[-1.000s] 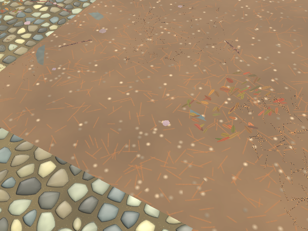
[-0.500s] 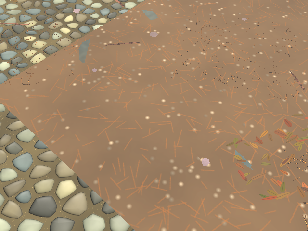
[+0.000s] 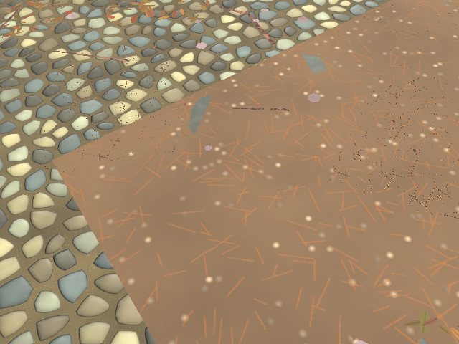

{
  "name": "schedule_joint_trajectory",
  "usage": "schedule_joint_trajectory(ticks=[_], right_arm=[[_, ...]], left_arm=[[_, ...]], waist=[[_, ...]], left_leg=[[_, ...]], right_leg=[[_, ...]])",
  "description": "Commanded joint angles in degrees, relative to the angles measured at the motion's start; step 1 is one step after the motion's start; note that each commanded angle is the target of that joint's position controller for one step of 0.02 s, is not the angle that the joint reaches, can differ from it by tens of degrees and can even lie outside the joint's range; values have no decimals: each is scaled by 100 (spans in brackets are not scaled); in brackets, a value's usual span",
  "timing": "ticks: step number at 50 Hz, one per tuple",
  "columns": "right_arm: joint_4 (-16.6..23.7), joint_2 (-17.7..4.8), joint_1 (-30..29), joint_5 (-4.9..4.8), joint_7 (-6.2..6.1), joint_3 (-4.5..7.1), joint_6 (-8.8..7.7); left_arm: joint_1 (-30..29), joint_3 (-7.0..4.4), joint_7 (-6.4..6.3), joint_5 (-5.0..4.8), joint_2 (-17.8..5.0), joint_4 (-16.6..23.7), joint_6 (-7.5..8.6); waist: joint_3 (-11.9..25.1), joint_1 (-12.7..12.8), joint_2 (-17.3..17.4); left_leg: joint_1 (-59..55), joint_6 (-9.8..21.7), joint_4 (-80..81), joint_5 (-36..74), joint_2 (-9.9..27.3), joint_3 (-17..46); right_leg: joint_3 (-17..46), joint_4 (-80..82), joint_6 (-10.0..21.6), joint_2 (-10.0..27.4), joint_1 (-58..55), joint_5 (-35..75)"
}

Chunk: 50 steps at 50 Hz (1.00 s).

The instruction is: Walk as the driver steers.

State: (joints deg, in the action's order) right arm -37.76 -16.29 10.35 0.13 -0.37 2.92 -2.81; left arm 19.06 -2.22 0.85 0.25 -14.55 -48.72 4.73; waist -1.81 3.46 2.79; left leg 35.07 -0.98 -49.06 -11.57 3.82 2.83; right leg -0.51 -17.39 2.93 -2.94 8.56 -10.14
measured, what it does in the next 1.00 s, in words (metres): walks ahead: left foot, then right foot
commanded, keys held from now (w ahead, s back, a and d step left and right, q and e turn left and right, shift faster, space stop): no key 1.00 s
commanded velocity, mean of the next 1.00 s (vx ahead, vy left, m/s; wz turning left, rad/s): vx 0.07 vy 0.00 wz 0.03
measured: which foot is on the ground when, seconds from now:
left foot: up 0.00-0.14, down 0.16-1.00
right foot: down 0.00-0.20, up 0.22-0.42, down 0.44-1.00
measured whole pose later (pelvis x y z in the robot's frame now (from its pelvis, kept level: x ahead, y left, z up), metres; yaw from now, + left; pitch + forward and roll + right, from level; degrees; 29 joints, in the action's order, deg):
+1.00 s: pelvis +0.16 -0.01 -0.01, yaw +0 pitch -2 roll +0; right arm -58.0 -13.4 8.5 0.0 -2.4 2.7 1.2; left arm 12.2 -0.8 -1.4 0.2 -12.7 -59.2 0.5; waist -2.4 0.3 0.3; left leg 13.8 -1.6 -27.9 -12.4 0.9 1.7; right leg -0.1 -28.0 0.1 0.1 7.8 -18.5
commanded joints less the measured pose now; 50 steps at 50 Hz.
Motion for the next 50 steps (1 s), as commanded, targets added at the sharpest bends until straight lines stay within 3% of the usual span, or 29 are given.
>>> schedule_joint_trajectory(ticks=[1, 5, 7, 8, 9, 10, 11, 12, 14, 15, 17, 20, 22, 23, 24, 25, 27, 30, 37, 50], right_arm=[[297, -118, -97, -15, 27, 5, -62], [402, -265, -481, -7, 96, 63, -72], [302, -362, -209, 49, 110, 121, -98], [206, -510, 35, 95, 78, 176, -112], [192, -870, 382, 168, 19, 247, -112], [207, -827, 439, 266, -17, 193, -39], [122, -306, 587, 162, 9, 72, 41], [63, -202, 411, 72, 58, 6, 77], [73, -384, -205, 56, 91, 40, 120], [87, -475, -501, 84, 75, 67, 132], [50, -480, -775, 149, 49, 88, 175], [-120, -294, -767, 83, 7, 38, 208], [-352, -132, -437, 89, 12, -22, 201], [-367, -203, -287, 108, 19, 9, 202], [-395, -214, -389, 121, -11, 13, 205], [-432, -244, -432, 100, -42, 31, 200], [-564, -214, -331, 75, -88, 43, 215], [-765, -201, -213, 67, -93, 59, 209], [-1215, -241, -136, 10, -128, 86, 261], [-1918, -306, -165, -11, -230, 83, 368]], left_arm=[[-323, -212, -76, -51, -1010, 293, 9], [-174, -202, -99, -98, -1050, 92, -112], [-350, -196, -115, -146, -1043, 68, -160], [-258, -163, -115, -123, -947, 35, -154], [-148, -83, -111, 22, -754, 100, -98], [636, 81, -84, 85, -288, -25, -58], [494, 62, -71, 25, -513, -95, -144], [238, -19, -66, -60, -778, -29, -244], [-168, -68, -174, -44, -771, 7, -481], [-166, -86, -227, -15, -753, -14, -576], [36, -46, -268, 8, -544, -158, -635], [85, -25, -228, 70, -397, -294, -594], [-238, -37, -228, 188, -601, -138, -582], [-427, -121, -269, 105, -972, -111, -587], [-554, -126, -270, 59, -883, -166, -561], [-644, -75, -269, 80, -696, -176, -507], [-719, -34, -256, 80, -562, -237, -393], [-556, -28, -241, 28, -579, -383, -307], [-486, -2, -252, 1, -546, -613, -358], [-466, 29, -237, -2, -433, -946, -395]], waist=[[447, -144, -822], [444, -77, -830], [520, -326, -750], [655, -411, -604], [1159, -464, -151], [1838, -196, 808], [2098, -443, 959], [1695, -422, 685], [907, -291, 300], [744, -159, 424], [677, -22, 599], [765, 34, 492], [422, -120, 181], [110, -373, -345], [-38, -344, -664], [-81, -351, -727], [2, -381, -818], [204, -327, -588], [280, -281, -314], [134, -323, -315]], left_leg=[[-731, -70, 956, 1008, -151, -196], [-1021, 101, 1700, 1123, -280, -91], [-1585, 294, 2317, 1360, -370, -152], [-2186, 438, 2672, 2085, -338, -130], [-3255, 734, 2323, 4372, 394, 504], [-4583, 1688, 1947, 5813, 1513, 1577], [-4445, 2013, 2207, 5286, 1748, 2067], [-3974, 1843, 2450, 3951, 1550, 1980], [-2881, 1470, 2937, 2050, 1218, 1648], [-2320, 1334, 3137, 1492, 1060, 1447], [-1612, 1206, 3281, 1031, 718, 967], [-1367, 998, 3170, -162, 451, 606], [-1163, 494, 3092, -1498, 157, 498], [-1305, 289, 3009, -1529, -109, 291], [-1786, 164, 2758, -1108, -268, 81], [-2076, 158, 2556, -730, -270, 50], [-2292, 225, 2383, -107, -255, 26], [-2422, 254, 2287, 627, -237, 5], [-2592, 200, 2218, 1285, -213, -24], [-2727, 133, 2336, 1212, -193, -46]], right_leg=[[420, 328, 785, 1203, 5, 3676], [599, -52, 693, 1383, -355, 3251], [650, -541, 522, 1318, -372, 2979], [581, -956, 339, 1077, -263, 2881], [373, -1736, 65, 765, 247, 1927], [214, -2845, -313, 350, 1321, -639], [440, -3529, -522, 340, 1527, -2781], [548, -3758, -590, 480, 1756, -3060], [461, -3575, -710, 635, 1811, -2570], [449, -3280, -757, 703, 1467, -2223], [236, -2654, -776, 585, 702, -1500], [26, -1481, -613, 460, -100, -91], [377, -842, -372, 762, -129, 154], [449, -769, -194, 868, 440, -646], [481, -561, -107, 779, 1094, -1508], [504, -404, -155, 762, 1316, -1594], [478, -373, -266, 739, 1222, -1086], [412, -559, -288, 694, 873, -402], [307, -664, -234, 602, 545, 395], [215, -476, -209, 516, 431, 529]])
Keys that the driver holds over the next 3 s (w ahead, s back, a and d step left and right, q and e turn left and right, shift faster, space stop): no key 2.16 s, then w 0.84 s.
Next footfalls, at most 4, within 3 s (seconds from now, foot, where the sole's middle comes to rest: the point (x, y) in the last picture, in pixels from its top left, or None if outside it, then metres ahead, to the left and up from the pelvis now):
0.16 left None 0.23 0.13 -0.78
0.44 right None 0.16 -0.12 -0.78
2.88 right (298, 294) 0.63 -0.11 -0.78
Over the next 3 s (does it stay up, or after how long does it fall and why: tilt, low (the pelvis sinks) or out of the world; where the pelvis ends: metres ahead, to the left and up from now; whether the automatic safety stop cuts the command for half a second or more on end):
stays up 0.50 -0.02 -0.02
